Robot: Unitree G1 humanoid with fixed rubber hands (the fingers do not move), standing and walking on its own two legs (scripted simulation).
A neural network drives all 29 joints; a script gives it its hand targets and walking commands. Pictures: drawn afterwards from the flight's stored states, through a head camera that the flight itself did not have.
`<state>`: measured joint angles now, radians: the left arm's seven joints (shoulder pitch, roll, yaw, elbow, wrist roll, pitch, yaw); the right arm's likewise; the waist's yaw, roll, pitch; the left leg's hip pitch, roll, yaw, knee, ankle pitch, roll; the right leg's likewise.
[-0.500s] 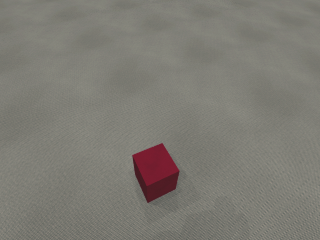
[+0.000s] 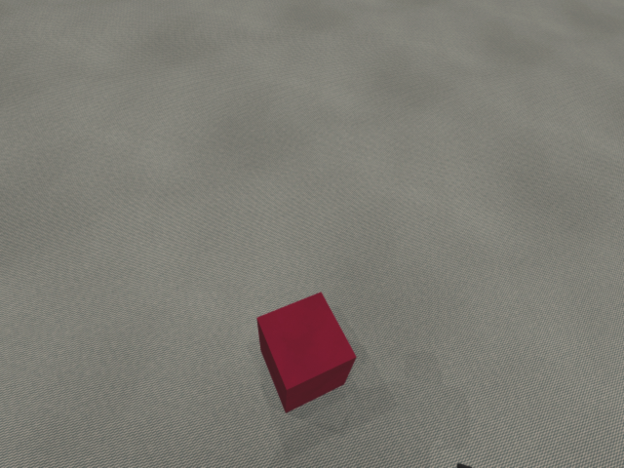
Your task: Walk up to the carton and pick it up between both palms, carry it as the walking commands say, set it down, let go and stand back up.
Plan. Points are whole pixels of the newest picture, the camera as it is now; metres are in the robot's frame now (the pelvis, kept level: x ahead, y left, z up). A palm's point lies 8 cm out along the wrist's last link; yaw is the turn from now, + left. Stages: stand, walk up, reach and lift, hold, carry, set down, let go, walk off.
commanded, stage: walk up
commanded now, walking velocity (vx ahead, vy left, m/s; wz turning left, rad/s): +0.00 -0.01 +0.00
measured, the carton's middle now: (303, 353) +0.49 -0.01 -0.64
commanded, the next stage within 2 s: none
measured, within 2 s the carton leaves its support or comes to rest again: neither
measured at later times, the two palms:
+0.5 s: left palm out of the picture +0.01 +0.26 -0.14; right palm out of the picture +0.05 -0.22 -0.14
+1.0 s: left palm out of the picture +0.02 +0.20 -0.14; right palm out of the picture -0.04 -0.28 -0.12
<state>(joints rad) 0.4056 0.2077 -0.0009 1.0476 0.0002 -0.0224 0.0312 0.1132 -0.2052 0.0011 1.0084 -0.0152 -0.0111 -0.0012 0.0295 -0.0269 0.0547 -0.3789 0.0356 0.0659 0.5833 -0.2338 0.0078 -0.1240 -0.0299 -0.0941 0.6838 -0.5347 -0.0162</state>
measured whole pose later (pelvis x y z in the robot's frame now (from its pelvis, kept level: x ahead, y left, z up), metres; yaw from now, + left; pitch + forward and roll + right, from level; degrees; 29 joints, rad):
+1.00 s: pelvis -0.02 -0.03 +0.01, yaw +3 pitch +1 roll +0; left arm 0.15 0.21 0.00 1.03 0.00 0.06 0.00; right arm 0.34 -0.20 0.00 1.11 -0.02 0.02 -0.05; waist 0.03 -0.04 0.06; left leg -0.24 0.06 0.02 0.47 -0.27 0.00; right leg -0.35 -0.04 -0.09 0.82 -0.41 0.00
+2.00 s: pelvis +0.22 -0.23 -0.01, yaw +22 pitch +2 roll +2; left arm 0.32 0.18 0.00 0.88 0.00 -0.01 0.02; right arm 0.18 -0.21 0.00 0.96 -0.02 0.03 -0.03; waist 0.00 -0.01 0.04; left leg -0.38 0.00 -0.02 0.87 -0.51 -0.07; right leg -0.29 -0.05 -0.02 0.73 -0.47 0.00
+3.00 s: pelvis +0.08 -0.12 +0.02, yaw +25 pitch +2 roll -5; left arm 0.20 0.20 0.00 0.92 0.00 0.10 0.02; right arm 0.25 -0.20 0.00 0.93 -0.02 0.04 -0.01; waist 0.00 -0.04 0.07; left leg -0.36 -0.02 0.00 0.35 -0.04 0.03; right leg -0.31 -0.03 -0.04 0.90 -0.44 0.08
